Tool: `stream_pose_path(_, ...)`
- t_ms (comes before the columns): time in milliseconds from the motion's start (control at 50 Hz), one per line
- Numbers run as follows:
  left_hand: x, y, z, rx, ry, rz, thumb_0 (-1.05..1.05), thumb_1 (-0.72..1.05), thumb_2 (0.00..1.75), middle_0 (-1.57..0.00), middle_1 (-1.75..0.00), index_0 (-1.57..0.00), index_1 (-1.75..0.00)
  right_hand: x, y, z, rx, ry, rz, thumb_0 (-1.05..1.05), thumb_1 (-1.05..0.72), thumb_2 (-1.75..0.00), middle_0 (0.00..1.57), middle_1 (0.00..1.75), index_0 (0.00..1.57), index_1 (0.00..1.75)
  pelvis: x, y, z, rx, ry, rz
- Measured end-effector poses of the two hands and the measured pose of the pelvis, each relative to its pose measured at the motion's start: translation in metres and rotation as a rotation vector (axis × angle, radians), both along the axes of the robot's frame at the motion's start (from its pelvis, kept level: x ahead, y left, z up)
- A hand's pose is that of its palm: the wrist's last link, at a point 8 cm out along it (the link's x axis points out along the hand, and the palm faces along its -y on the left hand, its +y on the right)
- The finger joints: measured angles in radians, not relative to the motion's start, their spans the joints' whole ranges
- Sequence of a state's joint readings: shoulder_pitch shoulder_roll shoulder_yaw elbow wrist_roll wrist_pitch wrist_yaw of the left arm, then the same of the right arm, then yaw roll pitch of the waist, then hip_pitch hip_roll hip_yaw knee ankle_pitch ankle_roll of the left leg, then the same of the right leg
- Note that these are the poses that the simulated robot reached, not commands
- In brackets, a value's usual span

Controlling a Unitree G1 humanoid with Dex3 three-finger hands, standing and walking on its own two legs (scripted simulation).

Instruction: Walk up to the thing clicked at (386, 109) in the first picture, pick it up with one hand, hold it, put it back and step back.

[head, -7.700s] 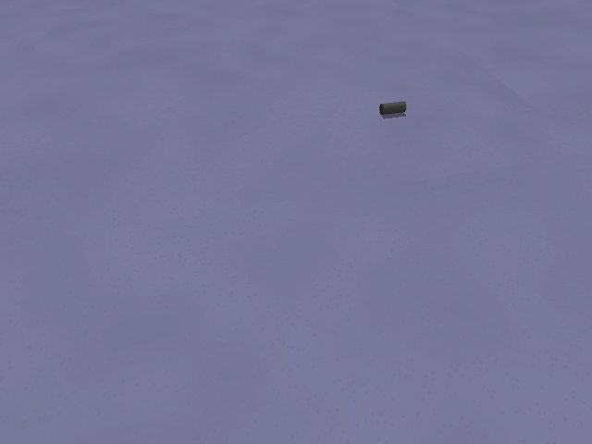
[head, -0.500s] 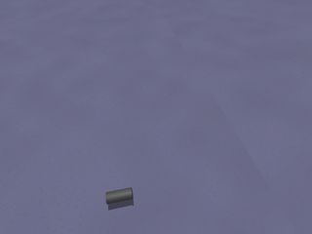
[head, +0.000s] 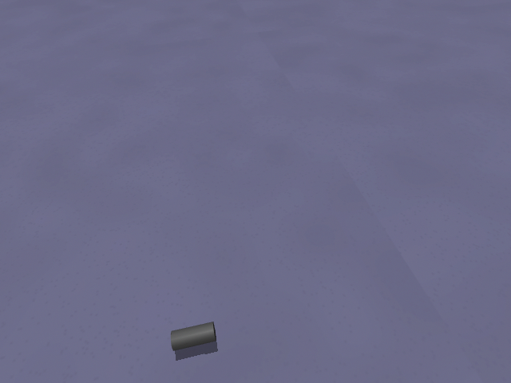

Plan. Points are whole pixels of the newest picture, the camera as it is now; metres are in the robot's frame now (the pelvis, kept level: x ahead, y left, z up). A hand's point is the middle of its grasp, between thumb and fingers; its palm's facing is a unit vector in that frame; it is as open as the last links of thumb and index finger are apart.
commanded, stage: walk up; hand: left
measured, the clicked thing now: (193, 336) +0.46 +0.29 -0.74
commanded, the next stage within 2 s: stand in 1.00 s
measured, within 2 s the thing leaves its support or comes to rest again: neither
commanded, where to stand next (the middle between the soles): +0.08 +0.00 m, yaw -1 degrees
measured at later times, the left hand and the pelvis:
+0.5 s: hand out of the picture +0.11 +0.26 -0.15, palm faces -0.06 -0.93 -0.37, open 7.4 cm; pelvis +0.01 +0.00 +0.00, yaw -2 degrees
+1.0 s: hand out of the picture +0.10 +0.26 -0.15, palm faces -0.06 -0.93 -0.37, open 7.4 cm; pelvis +0.01 +0.01 +0.01, yaw -2 degrees
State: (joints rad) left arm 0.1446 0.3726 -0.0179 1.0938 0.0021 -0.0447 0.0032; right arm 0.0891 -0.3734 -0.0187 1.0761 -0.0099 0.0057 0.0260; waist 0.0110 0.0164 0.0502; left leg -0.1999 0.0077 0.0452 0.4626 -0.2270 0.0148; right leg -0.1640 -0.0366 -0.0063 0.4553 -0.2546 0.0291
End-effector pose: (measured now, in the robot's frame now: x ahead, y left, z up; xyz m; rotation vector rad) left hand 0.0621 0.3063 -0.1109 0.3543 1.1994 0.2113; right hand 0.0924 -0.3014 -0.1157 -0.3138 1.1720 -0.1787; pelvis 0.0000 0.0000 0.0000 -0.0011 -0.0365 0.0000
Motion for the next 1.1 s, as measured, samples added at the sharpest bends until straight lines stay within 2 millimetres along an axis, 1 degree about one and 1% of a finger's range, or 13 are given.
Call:
stream_pose_path(80, 0.016, -0.005, 0.002, -0.003, -0.025, -0.014, 0.0, 0.9, 0.9, -0.21, -0.3, -0.2, -0.3, 0.004, -0.004, 0.002, -0.003, -0.011, -0.016, 0.0, -0.9, -0.9, 0.2, 0.3, 0.2, 0.3, 0.003, -0.002, 0.001, 0.001, -0.005, -0.005)
stream_pose_path(160, 0.03, -0.008, 0.004, -0.005, -0.044, -0.028, 0.0, 0.9, 0.9, -0.21, -0.3, -0.2, -0.3, 0.004, -0.006, 0.004, -0.003, -0.013, -0.03, 0.0, -0.9, -0.9, 0.2, 0.3, 0.2, 0.3, 0.005, -0.002, 0.002, 0.001, -0.007, -0.011)
stream_pose_path(240, 0.038, -0.009, 0.005, -0.006, -0.051, -0.039, 0.0, 0.9, 0.9, -0.21, -0.3, -0.2, -0.3, -0.001, -0.006, 0.004, -0.002, -0.002, -0.043, 0.0, -0.9, -0.9, 0.2, 0.3, 0.2, 0.3, 0.006, -0.002, 0.003, 0.001, -0.008, -0.017)
stream_pose_path(320, 0.043, -0.008, 0.005, -0.008, -0.049, -0.044, 0.0, 0.9, 0.9, -0.21, -0.3, -0.2, -0.3, -0.009, -0.004, 0.003, -0.001, 0.02, -0.054, 0.0, -0.9, -0.9, 0.2, 0.3, 0.2, 0.3, 0.007, -0.001, 0.004, 0.001, -0.007, -0.021)
stream_pose_path(480, 0.042, -0.004, 0.004, -0.008, -0.024, -0.045, 0.0, 0.9, 0.9, -0.21, -0.3, -0.2, -0.3, -0.024, 0.001, 0.0, 0.001, 0.058, -0.075, 0.0, -0.9, -0.9, 0.2, 0.3, 0.2, 0.3, 0.009, 0.004, 0.005, 0.003, -0.007, -0.03)
stream_pose_path(580, 0.04, -0.001, 0.003, -0.008, -0.012, -0.042, 0.0, 0.9, 0.9, -0.21, -0.3, -0.2, -0.3, -0.028, 0.004, -0.001, 0.004, 0.067, -0.08, 0.0, -0.9, -0.9, 0.2, 0.3, 0.2, 0.3, 0.01, 0.005, 0.005, 0.005, -0.009, -0.033)
stream_pose_path(720, 0.036, 0.0, 0.002, -0.007, 0.004, -0.039, 0.0, 0.9, 0.9, -0.21, -0.3, -0.2, -0.3, -0.024, 0.006, -0.001, 0.006, 0.057, -0.079, 0.0, -0.9, -0.9, 0.2, 0.3, 0.2, 0.3, 0.011, 0.007, 0.005, 0.006, -0.009, -0.035)
stream_pose_path(880, 0.032, -0.001, 0.002, -0.006, 0.013, -0.033, 0.0, 0.9, 0.9, -0.21, -0.3, -0.2, -0.3, -0.014, 0.005, -0.001, 0.007, 0.039, -0.074, 0.0, -0.9, -0.9, 0.2, 0.3, 0.2, 0.3, 0.013, 0.006, 0.005, 0.005, -0.009, -0.037)
stream_pose_path(1100, 0.036, -0.004, 0.001, -0.017, 0.015, -0.024, 0.0, 0.9, 0.9, -0.21, -0.3, -0.2, -0.3, -0.007, 0.006, 0.004, 0.003, 0.029, -0.064, 0.0, -0.9, -0.9, 0.2, 0.3, 0.2, 0.3, 0.013, 0.004, 0.007, 0.003, -0.004, -0.033)
